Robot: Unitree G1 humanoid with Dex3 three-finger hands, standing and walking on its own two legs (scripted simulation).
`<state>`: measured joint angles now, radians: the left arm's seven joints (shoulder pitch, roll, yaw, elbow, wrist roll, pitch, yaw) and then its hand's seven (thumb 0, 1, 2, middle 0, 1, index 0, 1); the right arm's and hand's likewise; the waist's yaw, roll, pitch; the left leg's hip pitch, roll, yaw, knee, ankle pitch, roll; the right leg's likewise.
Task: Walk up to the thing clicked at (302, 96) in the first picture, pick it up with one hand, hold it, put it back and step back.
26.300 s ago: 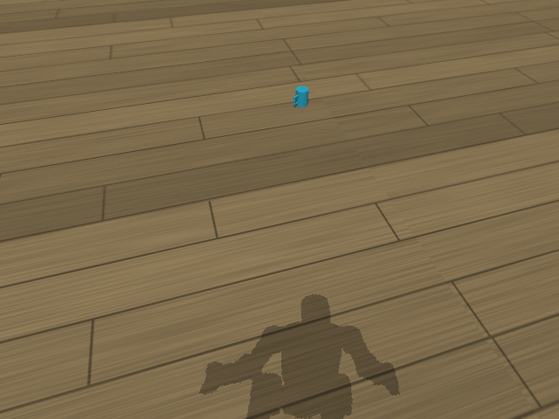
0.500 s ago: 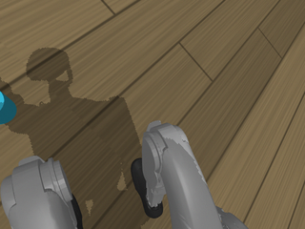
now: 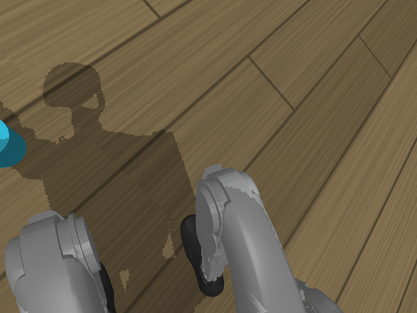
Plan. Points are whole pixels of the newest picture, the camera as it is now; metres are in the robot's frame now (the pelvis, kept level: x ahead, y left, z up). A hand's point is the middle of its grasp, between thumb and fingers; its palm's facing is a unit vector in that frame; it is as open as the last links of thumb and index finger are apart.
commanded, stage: withdraw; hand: left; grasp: from above
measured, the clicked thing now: out of the picture +0.45 +0.29 -0.25
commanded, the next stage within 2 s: home in 0.84 s
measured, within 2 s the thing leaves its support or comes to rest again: neither
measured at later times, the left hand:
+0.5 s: hand out of the picture +0.41 +0.32 -0.02, palm faces -0.50 -0.11 -0.86, open 14.3 cm
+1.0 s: hand out of the picture +0.46 +0.32 -0.09, palm faces -0.33 -0.05 -0.94, open 14.0 cm
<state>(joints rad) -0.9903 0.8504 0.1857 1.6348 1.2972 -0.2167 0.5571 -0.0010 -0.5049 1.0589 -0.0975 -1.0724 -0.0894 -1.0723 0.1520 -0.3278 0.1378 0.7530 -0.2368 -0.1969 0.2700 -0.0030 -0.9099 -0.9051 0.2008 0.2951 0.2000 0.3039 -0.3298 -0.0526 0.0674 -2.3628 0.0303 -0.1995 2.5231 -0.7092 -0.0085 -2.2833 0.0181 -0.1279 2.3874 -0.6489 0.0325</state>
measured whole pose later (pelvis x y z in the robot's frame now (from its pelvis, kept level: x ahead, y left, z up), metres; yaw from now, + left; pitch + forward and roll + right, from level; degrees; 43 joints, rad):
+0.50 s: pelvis -0.01 +0.00 +0.09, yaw +6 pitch +33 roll -6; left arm -0.91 0.65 -0.05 1.24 1.08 -0.10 0.12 0.00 -0.58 1.05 -0.09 -1.02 -0.06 -1.04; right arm 0.14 -0.31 0.02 0.68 -0.07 -0.04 0.15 0.00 -0.92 -0.91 0.20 0.30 0.20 0.30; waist -0.16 0.04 -0.12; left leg -2.13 0.03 -0.09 2.20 -0.66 0.00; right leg -2.08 -0.01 -0.05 2.13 -0.63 0.02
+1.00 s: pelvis -0.01 +0.00 +0.04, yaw +5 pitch +35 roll -6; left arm -0.98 0.72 0.11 1.36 1.25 -0.13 0.40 0.00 -0.52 1.00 -0.13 -1.00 -0.11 -1.00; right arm 0.22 -0.25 0.05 0.75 -0.12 -0.06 0.13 0.00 -0.91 -0.90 0.20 0.29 0.20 0.30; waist -0.27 0.02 -0.06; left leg -2.30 0.02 -0.10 2.33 -0.65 0.01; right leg -2.24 -0.01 -0.05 2.26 -0.63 0.03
